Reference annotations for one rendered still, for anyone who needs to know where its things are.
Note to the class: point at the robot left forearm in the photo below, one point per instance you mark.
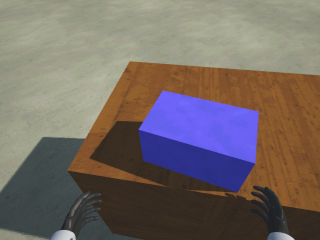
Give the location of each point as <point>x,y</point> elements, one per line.
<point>63,235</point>

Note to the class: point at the carton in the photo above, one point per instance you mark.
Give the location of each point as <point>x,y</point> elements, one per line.
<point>206,140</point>

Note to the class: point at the right robot hand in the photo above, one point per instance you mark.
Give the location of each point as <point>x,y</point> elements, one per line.
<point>274,216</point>

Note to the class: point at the left robot hand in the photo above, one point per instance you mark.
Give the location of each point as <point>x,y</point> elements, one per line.
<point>75,219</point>

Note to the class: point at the pedestal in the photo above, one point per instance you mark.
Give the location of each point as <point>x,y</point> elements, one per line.
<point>145,201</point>

